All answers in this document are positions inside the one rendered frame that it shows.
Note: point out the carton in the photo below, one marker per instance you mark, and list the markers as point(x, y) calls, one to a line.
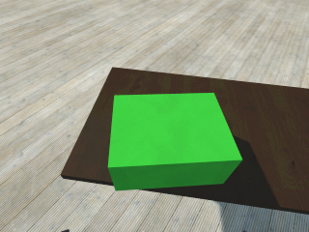
point(170, 140)

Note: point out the table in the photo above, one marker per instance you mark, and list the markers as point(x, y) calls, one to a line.
point(269, 123)

